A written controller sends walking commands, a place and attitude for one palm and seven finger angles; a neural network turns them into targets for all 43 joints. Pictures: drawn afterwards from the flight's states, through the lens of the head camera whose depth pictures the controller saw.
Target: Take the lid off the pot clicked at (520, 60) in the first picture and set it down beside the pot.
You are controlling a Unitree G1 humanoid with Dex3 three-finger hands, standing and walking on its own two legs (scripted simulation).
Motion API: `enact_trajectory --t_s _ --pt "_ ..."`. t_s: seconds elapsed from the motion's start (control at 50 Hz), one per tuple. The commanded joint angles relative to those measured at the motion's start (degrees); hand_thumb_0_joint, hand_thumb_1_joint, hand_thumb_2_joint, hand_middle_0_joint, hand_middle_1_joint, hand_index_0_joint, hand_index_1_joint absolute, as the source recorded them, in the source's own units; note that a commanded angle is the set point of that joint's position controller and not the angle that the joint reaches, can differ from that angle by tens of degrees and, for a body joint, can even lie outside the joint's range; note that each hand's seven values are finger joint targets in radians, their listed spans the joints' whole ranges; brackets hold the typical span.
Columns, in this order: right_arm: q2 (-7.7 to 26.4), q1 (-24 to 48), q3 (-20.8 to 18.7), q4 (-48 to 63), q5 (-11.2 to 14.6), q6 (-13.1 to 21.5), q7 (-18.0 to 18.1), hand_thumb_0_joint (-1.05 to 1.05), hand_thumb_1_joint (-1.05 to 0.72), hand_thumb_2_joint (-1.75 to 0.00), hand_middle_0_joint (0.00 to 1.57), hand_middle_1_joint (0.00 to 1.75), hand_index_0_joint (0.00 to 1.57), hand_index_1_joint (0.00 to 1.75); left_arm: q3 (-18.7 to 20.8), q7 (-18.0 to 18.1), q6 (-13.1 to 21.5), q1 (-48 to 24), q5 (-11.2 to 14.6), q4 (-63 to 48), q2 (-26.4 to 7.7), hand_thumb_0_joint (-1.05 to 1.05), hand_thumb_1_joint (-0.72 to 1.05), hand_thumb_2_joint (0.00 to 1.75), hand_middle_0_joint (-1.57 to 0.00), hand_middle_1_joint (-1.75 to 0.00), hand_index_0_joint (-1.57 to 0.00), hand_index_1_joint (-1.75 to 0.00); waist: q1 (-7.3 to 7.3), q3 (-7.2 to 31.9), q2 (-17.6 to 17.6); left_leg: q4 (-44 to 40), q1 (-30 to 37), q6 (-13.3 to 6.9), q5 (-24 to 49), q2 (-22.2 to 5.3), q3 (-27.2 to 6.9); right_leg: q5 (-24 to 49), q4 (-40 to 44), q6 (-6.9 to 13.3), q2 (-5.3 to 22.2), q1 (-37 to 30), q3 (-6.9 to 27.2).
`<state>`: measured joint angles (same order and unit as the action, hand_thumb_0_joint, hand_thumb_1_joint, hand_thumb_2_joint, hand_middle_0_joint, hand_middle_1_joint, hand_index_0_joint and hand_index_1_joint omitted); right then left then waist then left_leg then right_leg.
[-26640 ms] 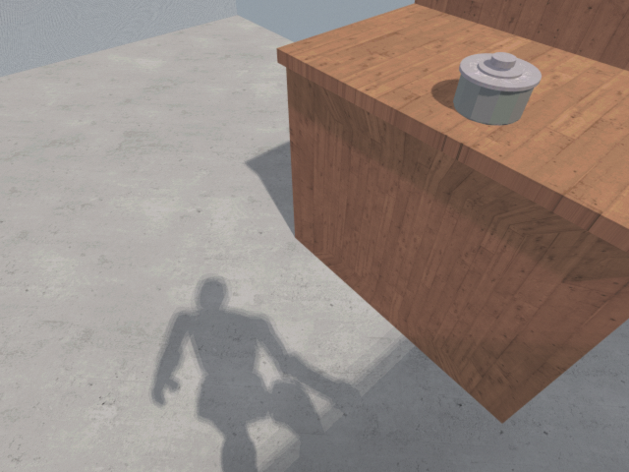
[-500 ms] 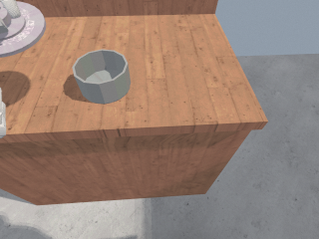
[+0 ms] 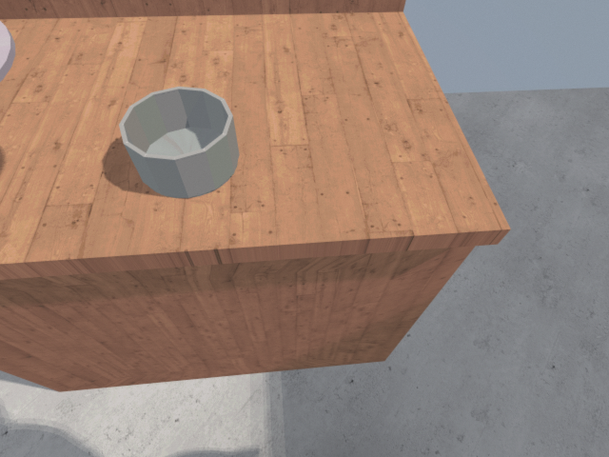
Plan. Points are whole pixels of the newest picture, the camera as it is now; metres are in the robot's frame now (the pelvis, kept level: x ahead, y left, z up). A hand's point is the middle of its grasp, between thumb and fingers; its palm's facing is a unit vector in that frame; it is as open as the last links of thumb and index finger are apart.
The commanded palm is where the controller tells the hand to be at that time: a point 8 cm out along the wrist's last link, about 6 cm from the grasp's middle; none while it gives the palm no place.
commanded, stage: move the lid sideways beside the pot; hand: left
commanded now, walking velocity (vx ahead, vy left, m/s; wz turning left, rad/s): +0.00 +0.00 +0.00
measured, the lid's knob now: out of the picture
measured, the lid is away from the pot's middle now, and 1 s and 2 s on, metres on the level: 0.22 0.24 0.22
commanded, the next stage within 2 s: lower the lid onto the table in 0.62 s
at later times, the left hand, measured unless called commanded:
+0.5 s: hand out of the picture +0.47 +0.36 +0.29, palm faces -0.21 -0.18 -0.96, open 7.3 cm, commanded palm +0.51 +0.35 +0.37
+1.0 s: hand out of the picture +0.47 +0.36 +0.28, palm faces -0.21 -0.29 -0.94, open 7.3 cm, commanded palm +0.51 +0.35 +0.35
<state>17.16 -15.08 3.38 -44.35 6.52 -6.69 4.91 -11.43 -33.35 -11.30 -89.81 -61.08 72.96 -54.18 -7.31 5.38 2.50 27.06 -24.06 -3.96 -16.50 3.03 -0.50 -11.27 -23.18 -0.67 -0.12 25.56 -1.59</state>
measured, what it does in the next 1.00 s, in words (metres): stands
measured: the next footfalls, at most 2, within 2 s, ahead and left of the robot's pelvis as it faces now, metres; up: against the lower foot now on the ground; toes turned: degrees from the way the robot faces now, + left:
none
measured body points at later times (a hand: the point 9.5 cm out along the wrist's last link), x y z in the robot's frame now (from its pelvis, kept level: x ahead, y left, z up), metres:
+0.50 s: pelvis +0.01 +0.01 +0.00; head +0.09 +0.01 +0.44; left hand +0.48 +0.37 +0.34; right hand +0.05 -0.27 -0.13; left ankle -0.05 +0.07 -0.74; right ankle -0.01 -0.13 -0.74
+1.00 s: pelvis +0.01 +0.00 +0.00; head +0.09 +0.00 +0.44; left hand +0.48 +0.37 +0.33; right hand +0.01 -0.28 -0.13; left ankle -0.05 +0.07 -0.74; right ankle -0.01 -0.13 -0.74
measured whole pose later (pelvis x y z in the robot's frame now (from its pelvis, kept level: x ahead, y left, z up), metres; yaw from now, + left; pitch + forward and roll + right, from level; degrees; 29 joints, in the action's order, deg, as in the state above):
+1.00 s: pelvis +0.01 +0.00 +0.00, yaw +0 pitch +15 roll -2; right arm 17.7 -18.0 3.7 -45.5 6.8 -4.9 4.5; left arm -12.7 -34.0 -17.2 -95.1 -61.4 79.2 -55.8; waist -8.2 4.7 3.0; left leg 29.1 -26.3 -4.0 -17.7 2.7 -1.0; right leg -11.8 -23.6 -0.9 -0.4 26.9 -2.1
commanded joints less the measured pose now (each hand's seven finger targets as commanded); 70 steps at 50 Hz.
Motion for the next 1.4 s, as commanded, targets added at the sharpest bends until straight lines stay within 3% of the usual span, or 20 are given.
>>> enact_trajectory --t_s 0.0,0.1,0.16,0.26,0.3,0.38,0.48,0.56,0.64,0.7,0.74,0.8,0.88,0.98,1.04,1.1,1.16,1.24,1.3,1.38 --pt "9.7 -3.9 -2.7 4.0 -0.6 1.6 0.4 0.0 -0.9 -0.9 0.2 0.3 0.2 0.3 2.7 3.4 0.5 -31.9 -2.0 -13.5 -13.3 0.0 0.63 0.99 -0.76 -1.1 -0.86 -1.12 0.38 27.5 8.7 3.9 21.7 3.5 46.4 -3.2 -3.0 16.2 -0.4 1.4 -1.5 -6.2 -1.2" --pt "9.9 -4.5 -2.4 3.7 -0.3 1.1 0.4 0.0 -0.9 -0.9 0.2 0.3 0.2 0.3 1.2 3.1 0.1 -27.6 -1.9 -8.1 -12.5 0.0 0.63 0.99 -0.76 -1.1 -0.86 -1.12 -0.24 22.5 4.5 3.3 16.6 2.7 41.0 -3.1 -1.7 16.4 -0.2 1.1 -1.3 -6.7 -1.2" --pt "10.3 -4.1 -2.4 4.0 -0.2 0.8 0.5 0.0 -0.9 -0.9 0.2 0.3 0.2 0.3 1.8 3.1 0.1 -31.6 -2.0 -13.3 -14.0 0.0 0.63 0.99 -0.76 -1.1 -0.86 -1.12 0.21 26.0 7.3 3.5 18.7 3.1 43.8 -3.5 -2.1 17.4 -0.6 1.2 -1.1 -7.2 -1.2" --pt "10.2 -4.9 -2.8 3.3 -0.4 2.1 0.3 0.0 -0.9 -0.9 0.2 0.3 0.2 0.3 -0.5 2.8 -0.6 -35.9 -1.3 -17.9 -9.8 0.0 0.63 0.99 -0.76 -1.1 -0.86 -1.12 0.05 28.6 14.3 5.0 27.5 4.9 53.1 -4.3 -4.7 14.6 -0.1 1.3 -1.8 -1.5 -2.2" --pt "10.1 -5.6 -2.8 2.9 -0.7 2.5 0.4 0.0 -0.9 -0.9 0.2 0.3 0.2 0.3 1.4 2.8 -0.8 -33.5 -1.7 -15.4 -11.6 0.0 0.63 0.99 -0.76 -1.1 -0.86 -1.12 0.06 27.8 11.7 5.2 26.8 4.6 51.7 -4.0 -4.6 14.1 -0.1 1.2 -2.0 -1.7 -2.2" --pt "10.1 -5.6 -2.6 2.4 -0.4 2.3 0.3 0.0 -0.9 -0.9 0.2 0.3 0.2 0.3 -2.1 2.5 -1.1 -32.0 -1.4 -11.2 -6.9 0.0 0.63 0.99 -0.76 -1.1 -0.86 -1.12 -0.69 24.2 9.0 4.4 22.6 4.5 47.0 -3.8 -4.0 14.0 -0.1 1.2 -1.8 -1.4 -2.6" --pt "10.3 -5.1 -2.6 2.3 -0.4 2.4 0.4 0.0 -0.9 -0.9 0.2 0.3 0.2 0.3 -1.9 2.8 -1.2 -34.3 -1.5 -12.7 -7.2 0.0 0.63 0.99 -0.76 -1.1 -0.86 -1.12 -0.57 25.7 8.9 4.2 22.5 4.5 46.8 -3.7 -4.0 14.6 -0.4 1.3 -1.6 -2.1 -2.4" --pt "10.3 -5.1 -2.4 2.5 -0.6 2.4 0.8 0.0 -0.9 -0.9 0.2 0.3 0.2 0.3 2.1 3.2 -0.6 -34.7 -2.2 -13.4 -13.2 0.0 0.63 0.99 -0.76 -1.1 -0.86 -1.12 0.04 28.4 6.3 4.5 20.6 3.7 45.0 -3.3 -3.1 16.7 -1.0 1.1 -1.5 -6.1 -1.7" --pt "10.1 -5.3 -2.3 3.0 -0.1 1.9 0.9 0.0 -0.9 -0.9 0.2 0.3 0.2 0.3 -0.4 2.8 -0.5 -32.7 -1.6 -10.3 -10.8 0.0 0.63 0.99 -0.76 -1.1 -0.86 -1.12 -0.3 26.1 6.0 4.0 18.5 3.8 44.7 -3.3 -2.4 17.7 -1.0 1.1 -1.2 -6.8 -1.7" --pt "10.1 -5.4 -2.0 3.7 -0.6 1.5 0.9 0.0 -0.9 -0.9 0.2 0.3 0.2 0.3 3.0 3.4 -0.3 -32.6 -3.0 -10.1 -16.0 0.0 0.63 0.99 -0.76 -1.1 -0.86 -1.12 0.18 26.8 4.7 4.2 16.4 3.0 42.2 -3.1 -1.8 17.8 -1.6 1.0 -1.3 -8.3 -1.2" --pt "10.1 -5.7 -2.0 3.0 0.2 1.9 0.4 0.0 -0.9 -0.9 0.2 0.3 0.2 0.3 -1.1 2.6 -2.6 -33.9 -1.5 -6.4 -10.8 0.0 0.63 0.99 -0.76 -1.1 -0.86 -1.12 -0.58 24.7 8.3 3.8 17.1 3.8 44.1 -2.9 -1.9 18.5 -1.2 1.2 -1.3 -7.4 -1.7" --pt "10.5 -6.3 -2.2 3.1 -0.4 2.1 0.2 0.0 -0.9 -0.9 0.2 0.3 0.2 0.3 2.6 2.9 -3.3 -35.5 -2.7 -8.0 -16.0 0.0 0.63 0.99 -0.76 -1.1 -0.86 -1.12 -0.3 27.6 7.0 4.7 17.5 3.3 44.5 -3.0 -2.1 19.4 -1.7 0.9 -1.5 -8.4 -1.1" --pt "10.5 -7.5 -2.4 2.6 0.0 2.8 0.1 0.0 -0.9 -0.9 0.2 0.3 0.2 0.3 -1.5 2.5 -5.0 -35.0 -1.8 -6.0 -10.0 0.0 0.63 0.99 -0.76 -1.1 -0.86 -1.12 -1.17 25.6 8.3 4.9 19.6 3.9 45.8 -3.8 -3.0 17.4 -0.9 0.7 -1.6 -4.8 -1.8" --pt "10.8 -8.2 -2.7 1.9 -0.4 3.7 0.2 0.0 -0.9 -0.9 0.2 0.3 0.2 0.3 -0.6 2.8 -5.8 -34.3 -2.0 -7.3 -10.7 0.0 0.63 0.99 -0.76 -1.1 -0.86 -1.12 -1.09 26.9 8.1 5.5 20.2 3.6 45.4 -3.6 -3.0 17.5 -1.0 0.7 -1.8 -4.6 -1.7" --pt "10.8 -8.4 -2.7 1.3 0.0 3.9 0.3 0.0 -0.9 -0.9 0.2 0.3 0.2 0.3 -3.4 2.5 -6.2 -32.1 -0.6 -5.4 -6.0 0.0 0.63 0.99 -0.76 -1.1 -0.86 -1.12 -1.59 23.2 8.4 4.3 19.0 3.6 41.6 -3.4 -2.6 15.8 -0.1 0.9 -1.7 -3.5 -2.2" --pt "11.0 -7.7 -2.5 0.9 -0.5 4.1 0.6 0.0 -0.9 -0.9 0.2 0.3 0.2 0.3 -2.3 3.0 -5.9 -33.3 -1.1 -5.7 -8.2 0.0 0.63 0.99 -0.76 -1.1 -0.86 -1.12 -1.9 22.5 7.7 3.8 16.6 3.1 35.0 -3.1 -2.3 13.7 -0.2 0.9 -1.8 -3.3 -1.8" --pt "10.9 -7.6 -2.7 0.9 -0.5 4.9 1.0 0.0 -0.9 -0.9 0.2 0.3 0.2 0.3 -1.7 3.4 -5.5 -36.4 -1.1 -9.5 -8.9 0.0 0.63 0.99 -0.76 -1.1 -0.86 -1.12 -1.44 27.4 11.2 4.8 20.8 3.7 40.1 -3.5 -3.3 14.5 -0.7 1.0 -1.8 -3.0 -1.8" --pt "10.7 -8.2 -2.5 1.0 -0.5 5.2 1.5 0.0 -0.9 -0.9 0.2 0.3 0.2 0.3 0.5 3.5 -4.5 -33.2 -1.1 -7.7 -12.2 0.0 0.63 0.99 -0.76 -1.1 -0.86 -1.12 -1.08 28.0 8.6 5.2 19.0 3.4 40.5 -2.9 -2.4 16.6 -1.3 0.9 -1.9 -5.7 -1.7" --pt "10.7 -8.3 -2.2 1.1 -0.5 4.4 1.3 0.0 -0.9 -0.9 0.2 0.3 0.2 0.3 0.2 3.5 -4.2 -30.2 -1.4 -2.4 -12.5 0.0 0.63 0.99 -0.76 -1.1 -0.86 -1.12 -1.71 23.3 4.0 4.3 12.6 2.5 32.6 -2.7 -1.3 16.0 -1.4 0.5 -1.7 -6.9 -1.2" --pt "10.9 -8.3 -2.5 1.3 -0.5 4.4 1.2 0.0 -0.9 -0.9 0.2 0.3 0.2 0.3 -0.8 3.8 -3.7 -32.7 -1.1 -5.0 -10.5 0.0 0.63 0.99 -0.76 -1.1 -0.86 -1.12 -1.68 25.4 9.9 5.6 17.1 3.4 39.8 -3.3 -2.3 16.7 -1.9 0.7 -1.9 -3.8 -1.4"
